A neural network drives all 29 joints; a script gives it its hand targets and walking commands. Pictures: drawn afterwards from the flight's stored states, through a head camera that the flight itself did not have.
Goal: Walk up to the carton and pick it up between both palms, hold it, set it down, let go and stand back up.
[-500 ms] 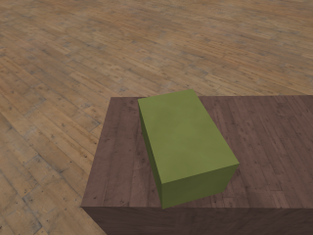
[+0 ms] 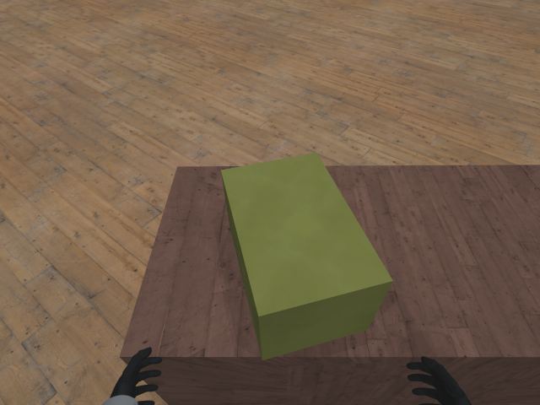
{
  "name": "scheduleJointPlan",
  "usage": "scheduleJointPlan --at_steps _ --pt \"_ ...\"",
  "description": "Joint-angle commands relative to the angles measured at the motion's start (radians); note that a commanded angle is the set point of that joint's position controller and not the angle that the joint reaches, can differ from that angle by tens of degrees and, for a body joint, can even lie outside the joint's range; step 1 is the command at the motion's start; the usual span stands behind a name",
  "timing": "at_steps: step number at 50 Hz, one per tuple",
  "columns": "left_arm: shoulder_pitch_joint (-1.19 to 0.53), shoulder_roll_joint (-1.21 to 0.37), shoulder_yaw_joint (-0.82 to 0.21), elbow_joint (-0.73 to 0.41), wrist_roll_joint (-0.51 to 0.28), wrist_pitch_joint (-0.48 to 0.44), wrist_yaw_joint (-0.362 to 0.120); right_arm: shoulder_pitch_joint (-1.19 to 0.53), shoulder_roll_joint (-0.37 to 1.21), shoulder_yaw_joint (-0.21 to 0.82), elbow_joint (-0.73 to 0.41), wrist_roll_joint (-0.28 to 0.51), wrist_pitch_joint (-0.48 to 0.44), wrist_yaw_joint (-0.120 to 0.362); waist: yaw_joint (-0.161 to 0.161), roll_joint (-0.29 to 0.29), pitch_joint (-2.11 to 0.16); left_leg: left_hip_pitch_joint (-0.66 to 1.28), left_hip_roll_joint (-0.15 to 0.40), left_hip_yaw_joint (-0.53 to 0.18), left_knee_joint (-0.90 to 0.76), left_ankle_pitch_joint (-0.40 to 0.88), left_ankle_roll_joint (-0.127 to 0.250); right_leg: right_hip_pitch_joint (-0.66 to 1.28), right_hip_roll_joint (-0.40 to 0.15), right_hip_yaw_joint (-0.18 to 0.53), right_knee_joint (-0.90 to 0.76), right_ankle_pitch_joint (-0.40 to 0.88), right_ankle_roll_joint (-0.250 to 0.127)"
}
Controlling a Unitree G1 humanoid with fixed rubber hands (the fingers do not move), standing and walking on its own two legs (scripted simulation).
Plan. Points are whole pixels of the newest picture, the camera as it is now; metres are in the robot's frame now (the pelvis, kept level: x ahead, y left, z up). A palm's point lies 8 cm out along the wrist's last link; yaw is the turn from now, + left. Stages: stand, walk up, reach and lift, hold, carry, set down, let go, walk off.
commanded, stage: reach and lift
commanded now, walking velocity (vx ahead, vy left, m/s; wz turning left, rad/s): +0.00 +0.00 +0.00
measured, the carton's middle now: (291, 247) +0.43 +0.00 -0.05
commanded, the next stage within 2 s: none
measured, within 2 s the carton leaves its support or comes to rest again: neither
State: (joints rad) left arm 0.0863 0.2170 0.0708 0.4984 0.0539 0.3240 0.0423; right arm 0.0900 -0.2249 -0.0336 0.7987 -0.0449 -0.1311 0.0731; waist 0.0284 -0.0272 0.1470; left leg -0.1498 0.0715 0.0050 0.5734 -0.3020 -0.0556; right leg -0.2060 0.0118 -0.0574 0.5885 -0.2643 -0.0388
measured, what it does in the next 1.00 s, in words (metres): stands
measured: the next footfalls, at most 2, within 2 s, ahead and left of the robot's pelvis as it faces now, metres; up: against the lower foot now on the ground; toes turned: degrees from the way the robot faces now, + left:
none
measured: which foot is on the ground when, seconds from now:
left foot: down 0.00-1.00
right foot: down 0.00-1.00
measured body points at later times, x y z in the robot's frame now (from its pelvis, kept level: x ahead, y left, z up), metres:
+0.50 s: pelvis +0.03 +0.00 +0.01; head +0.03 +0.02 +0.46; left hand +0.19 +0.23 -0.06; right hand +0.20 -0.24 -0.07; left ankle +0.01 +0.16 -0.73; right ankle +0.04 -0.09 -0.73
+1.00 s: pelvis +0.04 +0.02 +0.01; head +0.02 +0.02 +0.46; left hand +0.20 +0.19 -0.03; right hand +0.22 -0.25 -0.04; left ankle +0.01 +0.16 -0.73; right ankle +0.04 -0.09 -0.73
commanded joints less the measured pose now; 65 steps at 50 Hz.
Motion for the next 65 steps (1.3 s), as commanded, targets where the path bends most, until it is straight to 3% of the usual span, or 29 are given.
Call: scheduleJointPlan --at_steps 1,4,18,23,25,39,43,45,48,52,58,65 --pt "-0.052 0.160 0.064 -0.112 0.003 -0.041 0.017 -0.068 -0.146 -0.052 -0.128 0.003 -0.033 -0.010 0.008 -0.001 -0.150 -0.056 -0.079 0.089 -0.137 0.073 0.042 0.116 -0.025 0.044 -0.173 0.084 0.048" --pt "-0.038 0.137 0.050 -0.127 -0.018 -0.086 0.025 -0.045 -0.138 -0.039 -0.144 0.015 -0.041 -0.003 0.011 -0.028 -0.152 -0.019 -0.082 0.085 -0.158 0.094 0.044 0.107 -0.031 0.053 -0.196 0.127 0.058" --pt "0.049 0.026 0.001 -0.161 -0.026 -0.274 0.066 0.003 -0.183 -0.010 -0.103 0.114 -0.158 0.064 0.032 -0.033 -0.178 0.057 -0.087 0.063 -0.217 0.204 0.032 0.082 -0.022 0.054 -0.249 0.229 0.056" --pt "0.092 -0.037 -0.023 -0.185 -0.021 -0.328 0.097 -0.003 -0.234 -0.017 -0.043 0.154 -0.216 0.098 0.025 -0.021 -0.198 0.072 -0.079 0.054 -0.222 0.247 0.022 0.074 0.004 0.036 -0.248 0.218 0.038" --pt "0.106 -0.059 -0.034 -0.204 -0.015 -0.342 0.111 -0.014 -0.253 -0.009 -0.019 0.177 -0.235 0.114 0.036 -0.001 -0.205 0.078 -0.080 0.052 -0.216 0.269 0.015 0.065 0.011 0.038 -0.248 0.207 0.029" --pt "0.200 -0.199 -0.122 -0.297 0.004 -0.419 0.169 -0.024 -0.357 0.023 0.043 0.299 -0.334 0.203 0.036 -0.019 -0.218 0.055 -0.075 0.042 -0.180 0.295 0.002 0.016 0.043 0.018 -0.234 0.183 -0.001" --pt "0.222 -0.227 -0.133 -0.320 0.007 -0.431 0.177 -0.026 -0.378 0.040 0.020 0.323 -0.353 0.212 0.047 -0.043 -0.220 0.047 -0.075 0.045 -0.172 0.311 -0.002 0.011 0.049 0.012 -0.225 0.210 0.002" --pt "0.231 -0.240 -0.149 -0.332 0.009 -0.440 0.185 -0.019 -0.384 0.035 0.022 0.333 -0.364 0.214 0.043 -0.027 -0.218 0.046 -0.078 0.048 -0.167 0.308 -0.003 0.002 0.050 0.018 -0.226 0.201 0.000" --pt "0.231 -0.252 -0.148 -0.343 0.013 -0.449 0.189 -0.014 -0.387 0.051 0.004 0.345 -0.374 0.215 0.042 -0.054 -0.205 0.023 -0.078 0.050 -0.168 0.300 0.001 0.012 0.047 0.025 -0.223 0.221 0.004" --pt "0.246 -0.283 -0.159 -0.366 0.020 -0.463 0.202 0.004 -0.393 0.054 -0.003 0.347 -0.395 0.211 0.039 -0.049 -0.206 0.012 -0.080 0.058 -0.167 0.292 0.001 0.020 0.049 0.023 -0.222 0.226 0.003" --pt "0.200 -0.294 -0.168 -0.377 0.015 -0.492 0.225 -0.008 -0.381 0.072 -0.055 0.375 -0.415 0.200 0.029 -0.069 -0.192 -0.027 -0.080 0.059 -0.177 0.191 0.013 0.012 0.039 0.045 -0.225 0.145 0.004" --pt "0.184 -0.317 -0.165 -0.374 0.015 -0.513 0.255 -0.035 -0.379 0.090 -0.102 0.398 -0.426 0.184 0.038 -0.092 -0.183 -0.065 -0.078 0.059 -0.179 0.115 0.023 0.010 0.024 0.075 -0.244 0.054 -0.002"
